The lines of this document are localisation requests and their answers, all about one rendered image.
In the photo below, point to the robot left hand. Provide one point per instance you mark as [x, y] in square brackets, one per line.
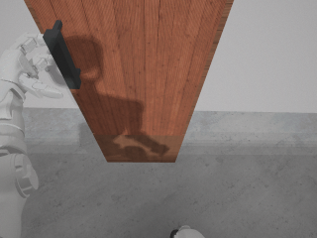
[14, 65]

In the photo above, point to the robot left upper arm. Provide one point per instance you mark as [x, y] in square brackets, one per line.
[18, 180]

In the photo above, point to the robot right shin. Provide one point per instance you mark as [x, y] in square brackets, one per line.
[183, 227]

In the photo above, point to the cupboard door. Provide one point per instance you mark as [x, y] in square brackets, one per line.
[140, 61]

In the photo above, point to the handle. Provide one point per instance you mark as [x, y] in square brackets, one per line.
[58, 48]

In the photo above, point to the left robot forearm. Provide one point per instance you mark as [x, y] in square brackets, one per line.
[12, 123]

